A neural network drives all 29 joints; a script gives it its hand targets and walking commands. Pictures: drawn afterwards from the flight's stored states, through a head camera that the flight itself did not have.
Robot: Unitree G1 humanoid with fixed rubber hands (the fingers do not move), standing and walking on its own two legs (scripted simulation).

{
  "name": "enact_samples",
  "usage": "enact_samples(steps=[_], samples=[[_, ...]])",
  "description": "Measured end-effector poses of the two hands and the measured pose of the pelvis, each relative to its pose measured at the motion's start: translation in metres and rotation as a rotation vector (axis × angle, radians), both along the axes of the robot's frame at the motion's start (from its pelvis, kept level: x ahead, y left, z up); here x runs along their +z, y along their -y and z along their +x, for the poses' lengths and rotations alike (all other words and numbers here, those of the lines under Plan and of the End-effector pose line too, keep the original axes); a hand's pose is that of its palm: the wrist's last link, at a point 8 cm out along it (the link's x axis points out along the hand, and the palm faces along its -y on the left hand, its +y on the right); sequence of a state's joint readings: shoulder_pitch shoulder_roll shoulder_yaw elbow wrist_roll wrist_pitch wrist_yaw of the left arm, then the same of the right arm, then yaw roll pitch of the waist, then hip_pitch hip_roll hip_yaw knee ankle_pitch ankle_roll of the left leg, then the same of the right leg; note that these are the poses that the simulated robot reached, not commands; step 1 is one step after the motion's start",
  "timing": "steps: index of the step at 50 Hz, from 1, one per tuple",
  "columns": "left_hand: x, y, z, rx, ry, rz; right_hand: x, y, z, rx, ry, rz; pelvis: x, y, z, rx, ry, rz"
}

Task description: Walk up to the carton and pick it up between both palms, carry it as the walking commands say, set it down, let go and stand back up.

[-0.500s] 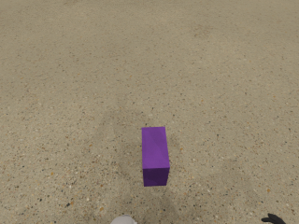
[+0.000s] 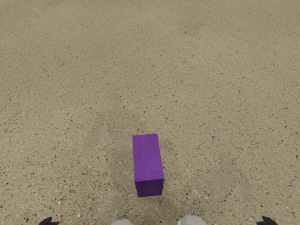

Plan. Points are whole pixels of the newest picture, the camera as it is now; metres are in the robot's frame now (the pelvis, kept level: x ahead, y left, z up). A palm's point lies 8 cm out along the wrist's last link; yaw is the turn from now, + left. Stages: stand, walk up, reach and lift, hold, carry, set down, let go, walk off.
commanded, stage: walk up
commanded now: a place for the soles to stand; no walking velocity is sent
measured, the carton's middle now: (147, 166) +0.51 +0.03 -0.59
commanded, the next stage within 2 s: stand in 1.70 s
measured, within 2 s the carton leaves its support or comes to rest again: neither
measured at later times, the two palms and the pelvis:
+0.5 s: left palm out of the picture +0.12 +0.31 -0.08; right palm out of the picture +0.12 -0.32 -0.07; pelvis +0.02 -0.01 +0.03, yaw +2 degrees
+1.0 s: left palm (28, 223) +0.15 +0.34 -0.08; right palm (272, 212) +0.16 -0.31 -0.08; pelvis +0.08 +0.00 +0.02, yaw +8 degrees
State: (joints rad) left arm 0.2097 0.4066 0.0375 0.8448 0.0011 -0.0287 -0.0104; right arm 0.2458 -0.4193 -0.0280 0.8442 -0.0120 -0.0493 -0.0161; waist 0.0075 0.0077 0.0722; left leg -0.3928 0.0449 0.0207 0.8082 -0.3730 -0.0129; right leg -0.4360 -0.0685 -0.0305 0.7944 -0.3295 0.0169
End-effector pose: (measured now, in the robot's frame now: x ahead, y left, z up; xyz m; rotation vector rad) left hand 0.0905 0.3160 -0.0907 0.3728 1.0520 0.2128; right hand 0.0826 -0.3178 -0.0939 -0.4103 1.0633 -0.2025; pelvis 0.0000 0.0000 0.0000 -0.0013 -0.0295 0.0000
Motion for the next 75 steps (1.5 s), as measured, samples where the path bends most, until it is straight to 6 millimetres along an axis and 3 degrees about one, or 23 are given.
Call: enact_samples(steps=[9,19,30,41,45,48,52,57,66,70,75], samples=[[0.01,0.005,0.018,0.021,0.01,-0.009,0.006,-0.001,0.019,0.013,-0.014,0.022,0.012,0.006,0.007,0.013,-0.007,0.0],[0.014,0.009,0.024,0.047,-0.038,-0.034,0.019,0.006,0.031,-0.001,-0.053,0.006,0.026,0.007,0.016,0.021,-0.013,-0.001],[0.016,0.011,0.03,0.08,-0.063,-0.057,0.025,-0.004,0.048,-0.003,-0.07,0.02,0.035,0.005,0.027,0.036,-0.008,-0.007],[0.01,-0.026,0.026,0.163,-0.067,-0.025,0.021,-0.009,0.064,0.035,-0.111,-0.027,0.025,-0.011,0.055,0.089,-0.007,-0.011],[0.008,-0.035,0.036,0.183,-0.067,-0.014,0.02,-0.013,0.069,0.054,-0.13,-0.04,0.023,-0.012,0.065,0.114,-0.014,-0.011],[0.01,-0.03,0.05,0.175,-0.052,-0.011,0.018,-0.01,0.073,0.055,-0.146,-0.042,0.023,-0.008,0.073,0.125,-0.02,-0.011],[0.012,-0.017,0.062,0.171,-0.039,-0.01,0.011,-0.006,0.093,0.055,-0.149,-0.029,0.022,-0.003,0.084,0.15,-0.011,-0.011],[0.014,-0.012,0.066,0.207,-0.042,-0.032,0.009,-0.018,0.129,0.1,-0.106,-0.013,0.024,-0.007,0.094,0.179,-0.009,-0.004],[0.015,-0.013,0.07,0.253,-0.017,-0.06,0.026,-0.04,0.185,0.165,-0.009,0.0,0.03,-0.007,0.1,0.192,-0.007,-0.01],[0.016,-0.013,0.064,0.262,-0.022,-0.067,0.034,-0.047,0.199,0.182,0.026,0.004,0.034,-0.008,0.097,0.195,-0.006,-0.012],[0.017,-0.015,0.053,0.269,-0.038,-0.072,0.039,-0.053,0.201,0.193,0.036,0.011,0.037,-0.009,0.093,0.197,-0.003,-0.013]])
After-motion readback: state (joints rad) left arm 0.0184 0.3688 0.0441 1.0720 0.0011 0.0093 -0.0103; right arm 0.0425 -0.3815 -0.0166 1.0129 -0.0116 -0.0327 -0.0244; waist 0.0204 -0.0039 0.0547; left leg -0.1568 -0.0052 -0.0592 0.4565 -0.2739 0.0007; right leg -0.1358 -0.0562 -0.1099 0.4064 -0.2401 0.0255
